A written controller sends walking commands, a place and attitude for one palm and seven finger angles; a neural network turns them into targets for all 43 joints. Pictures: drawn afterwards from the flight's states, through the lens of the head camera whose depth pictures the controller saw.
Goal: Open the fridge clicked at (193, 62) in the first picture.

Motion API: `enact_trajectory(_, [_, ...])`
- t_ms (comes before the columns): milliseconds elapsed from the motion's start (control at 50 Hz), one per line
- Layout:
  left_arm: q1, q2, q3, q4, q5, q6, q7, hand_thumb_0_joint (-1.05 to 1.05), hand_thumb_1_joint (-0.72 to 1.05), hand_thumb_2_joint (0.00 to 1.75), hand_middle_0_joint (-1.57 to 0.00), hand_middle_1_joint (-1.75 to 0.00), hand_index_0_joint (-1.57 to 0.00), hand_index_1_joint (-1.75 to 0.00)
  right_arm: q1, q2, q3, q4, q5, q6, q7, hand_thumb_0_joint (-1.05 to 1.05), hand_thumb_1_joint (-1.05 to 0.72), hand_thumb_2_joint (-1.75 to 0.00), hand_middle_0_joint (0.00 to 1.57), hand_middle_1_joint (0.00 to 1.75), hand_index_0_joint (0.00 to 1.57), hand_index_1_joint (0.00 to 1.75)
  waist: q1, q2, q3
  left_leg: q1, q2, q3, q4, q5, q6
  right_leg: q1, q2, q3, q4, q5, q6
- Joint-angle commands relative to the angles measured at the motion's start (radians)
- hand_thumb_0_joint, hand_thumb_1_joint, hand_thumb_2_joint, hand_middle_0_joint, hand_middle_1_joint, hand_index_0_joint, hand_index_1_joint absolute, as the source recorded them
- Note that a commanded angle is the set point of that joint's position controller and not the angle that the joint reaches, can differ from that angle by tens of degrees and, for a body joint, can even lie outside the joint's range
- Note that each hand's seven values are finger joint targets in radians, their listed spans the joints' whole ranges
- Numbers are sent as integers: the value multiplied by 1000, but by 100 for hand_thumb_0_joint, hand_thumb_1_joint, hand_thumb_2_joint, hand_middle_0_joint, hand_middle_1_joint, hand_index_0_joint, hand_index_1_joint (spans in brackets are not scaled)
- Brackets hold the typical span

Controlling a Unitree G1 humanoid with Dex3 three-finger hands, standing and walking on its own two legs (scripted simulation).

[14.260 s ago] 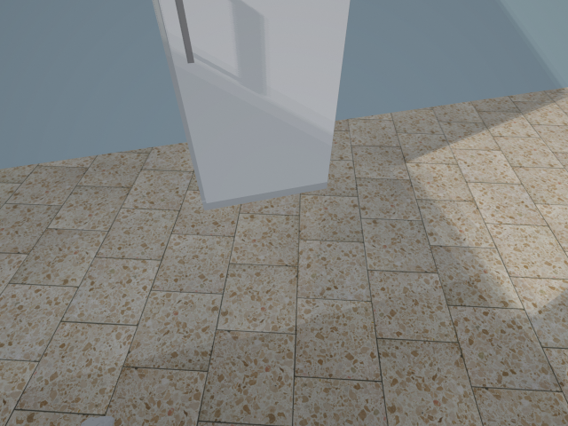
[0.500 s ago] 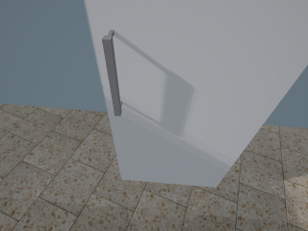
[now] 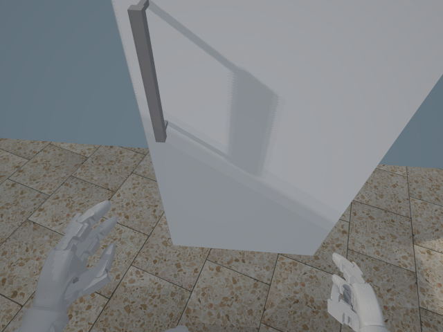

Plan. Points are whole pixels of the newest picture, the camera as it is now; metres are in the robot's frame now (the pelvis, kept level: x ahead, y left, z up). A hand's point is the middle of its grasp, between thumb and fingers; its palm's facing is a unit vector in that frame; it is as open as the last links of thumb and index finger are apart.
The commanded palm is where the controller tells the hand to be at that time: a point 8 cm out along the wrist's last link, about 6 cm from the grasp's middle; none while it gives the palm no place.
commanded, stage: raise the hand to about handle height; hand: left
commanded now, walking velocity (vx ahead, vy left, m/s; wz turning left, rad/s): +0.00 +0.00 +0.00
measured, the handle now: (153, 80) +0.53 +0.16 +0.19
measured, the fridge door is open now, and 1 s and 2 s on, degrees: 0 0 0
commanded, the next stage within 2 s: move the hooked fingers beside the handle in 1.78 s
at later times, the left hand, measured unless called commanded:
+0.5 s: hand (64, 254) +0.21 +0.24 +0.10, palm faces +0.02 -1.00 -0.08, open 11.0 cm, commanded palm +0.18 +0.29 +0.10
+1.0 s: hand (19, 205) +0.24 +0.28 +0.17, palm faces +0.04 -1.00 -0.09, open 13.7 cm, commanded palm +0.22 +0.33 +0.18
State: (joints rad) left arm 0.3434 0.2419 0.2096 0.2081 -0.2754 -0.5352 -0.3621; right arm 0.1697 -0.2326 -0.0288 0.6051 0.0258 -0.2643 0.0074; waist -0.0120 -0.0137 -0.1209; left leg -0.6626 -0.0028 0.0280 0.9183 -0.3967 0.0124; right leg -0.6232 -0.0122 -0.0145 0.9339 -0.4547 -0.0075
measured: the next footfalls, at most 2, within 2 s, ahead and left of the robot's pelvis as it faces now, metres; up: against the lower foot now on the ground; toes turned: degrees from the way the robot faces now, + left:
none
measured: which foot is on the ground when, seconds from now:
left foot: down 0.00-1.00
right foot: down 0.00-1.00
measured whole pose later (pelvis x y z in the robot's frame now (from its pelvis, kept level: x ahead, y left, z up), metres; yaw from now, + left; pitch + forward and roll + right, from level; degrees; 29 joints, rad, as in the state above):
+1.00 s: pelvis +0.01 +0.02 +0.04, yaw +2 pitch -1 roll -2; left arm 0.10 0.42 0.40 0.06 -0.36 -0.02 -0.45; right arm 0.23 -0.25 0.08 0.58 0.07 -0.30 -0.10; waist 0.05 0.04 -0.04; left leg -0.35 -0.01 -0.01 0.67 -0.30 0.03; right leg -0.27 -0.01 -0.05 0.60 -0.32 0.01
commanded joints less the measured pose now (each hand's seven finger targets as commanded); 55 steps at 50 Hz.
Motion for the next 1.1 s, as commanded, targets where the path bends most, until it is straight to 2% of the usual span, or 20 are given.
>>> enact_trajectory(0, [169,179,193,-281,-118,51,-85,0,50,73,-23,-55,-23,-55,-69,-138,-57,-259,21,-32,-36,0,-90,-90,20,30,20,30,86,21,-195,44,-25,-8,-58,144,3,81,14,14,-131,129,-9])
enact_trajectory(20, [113,189,199,-343,-125,68,-67,0,48,72,-23,-57,-23,-57,-43,-138,-53,-252,13,-28,-44,0,-90,-90,20,30,20,30,68,26,-183,54,-12,-29,-55,149,5,57,30,4,-118,134,-10])
enact_trajectory(40, [68,179,185,-439,-124,67,-45,0,46,71,-23,-58,-23,-58,-32,-129,-52,-252,13,-27,-52,0,-90,-90,20,30,20,30,49,82,-175,78,-7,-31,-43,168,9,47,29,16,-127,164,-8])
enact_trajectory(80, [31,168,143,-552,-93,46,-6,0,41,69,-24,-62,-24,-62,-1,-116,-45,-229,6,-30,-64,0,-90,-90,20,30,20,30,11,123,-162,122,4,-46,-36,201,17,24,35,8,-129,216,-10])
enact_trajectory(120, [-69,180,98,-590,-68,27,2,0,36,67,-24,-64,-24,-64,20,-126,-32,-205,-2,-34,-77,0,-90,-90,20,30,20,30,-34,103,-111,115,12,-65,-21,193,24,-13,43,6,-127,213,-11])
enact_trajectory(180, [-89,191,81,-493,-59,49,-34,0,29,64,-24,-69,-24,-69,17,-136,-20,-173,10,-46,-94,0,-90,-90,20,30,20,30,-52,112,-53,96,14,-73,-36,100,25,-44,39,15,-178,95,-7])
enact_trajectory(220, [-91,233,114,-427,-74,100,-67,0,25,62,-25,-72,-25,-72,8,-147,-11,-168,18,-52,-105,0,-90,-90,20,30,20,30,-30,119,-51,91,10,-76,-57,80,24,-2,35,32,-215,47,-11])
enact_trajectory(260, [-64,266,153,-413,-86,157,-88,0,20,60,-25,-75,-25,-75,3,-145,-8,-178,25,-56,-109,0,-90,-90,20,30,20,30,-4,110,-118,129,9,-71,-85,108,27,62,22,37,-240,69,-6])
enact_trajectory(320, [-2,305,254,-354,-130,231,-82,0,13,57,-25,-80,-25,-80,-22,-132,-3,-186,25,-55,-109,0,-90,-90,20,30,20,30,44,50,-145,132,7,-71,-112,174,21,170,14,42,-262,144,2])
enact_trajectory(420, [-16,294,272,-362,-157,244,-62,0,1,52,-26,-87,-26,-87,-21,-130,4,-190,23,-66,-101,0,-90,-90,20,30,20,30,55,9,-95,156,8,-70,-163,203,15,196,16,24,-286,202,8])
enact_trajectory(440, [-24,275,248,-370,-152,243,-66,0,-1,51,-27,-88,-27,-88,-13,-133,5,-192,24,-69,-99,0,-90,-90,20,30,20,30,47,10,-94,166,6,-65,-176,202,17,191,18,16,-289,207,10])
enact_trajectory(520, [-81,302,245,-365,-145,255,-74,0,-10,47,-27,-94,-27,-94,2,-151,5,-181,28,-89,-102,0,-90,-90,20,30,20,30,39,45,-56,209,7,-64,-208,189,20,177,24,9,-314,184,4])
enact_trajectory(620, [-195,362,279,-403,-140,273,-71,0,-22,42,-28,-102,-28,-102,10,-163,12,-172,30,-101,-115,0,-90,-90,20,30,20,30,41,81,-65,276,11,-69,-261,178,22,204,30,-17,-334,164,-5])
enact_trajectory(680, [-256,359,274,-406,-136,294,-64,0,-29,39,-29,-107,-29,-107,6,-159,18,-167,35,-105,-122,0,-90,-90,20,30,20,30,38,114,-66,324,13,-82,-303,159,19,214,32,-41,-344,158,-8])
enact_trajectory(720, [-280,378,284,-383,-131,317,-66,0,-34,37,-29,-110,-29,-110,4,-164,23,-163,35,-104,-123,0,-90,-90,20,30,20,30,45,98,-48,337,16,-86,-321,170,19,235,37,-43,-359,173,-12])
enact_trajectory(740, [-311,358,260,-404,-128,327,-72,0,-36,36,-29,-111,-29,-111,-2,-159,25,-165,39,-104,-123,0,-90,-90,20,30,20,30,39,149,-53,367,13,-86,-332,186,17,239,36,-47,-359,196,-13])
enact_trajectory(780, [-340,371,263,-398,-119,358,-70,0,-41,34,-29,-114,-29,-114,-6,-157,31,-167,39,-106,-125,0,-90,-90,20,30,20,30,44,165,-40,384,16,-95,-357,174,12,247,35,-56,-370,197,-15])
enact_trajectory(840, [-377,377,264,-366,-112,410,-75,0,-48,31,-30,-118,-30,-118,-7,-158,39,-169,40,-98,-125,0,-90,-90,20,30,20,30,45,108,-24,403,19,-104,-388,187,12,271,41,-62,-393,219,-14])
enact_trajectory(920, [-440,421,301,-364,-107,456,-82,0,-50,30,-30,-120,-30,-120,-20,-155,48,-172,39,-85,-125,0,-90,-90,20,30,20,30,59,132,-26,439,16,-101,-409,212,9,304,42,-60,-418,242,-18])
enact_trajectory(1080, [-612,456,304,-321,-99,516,-107,0,-50,30,-30,-120,-30,-120,-34,-149,64,-166,45,-61,-132,0,-90,-90,20,30,20,30,46,131,-37,501,14,-105,-450,208,10,326,39,-56,-465,248,-18])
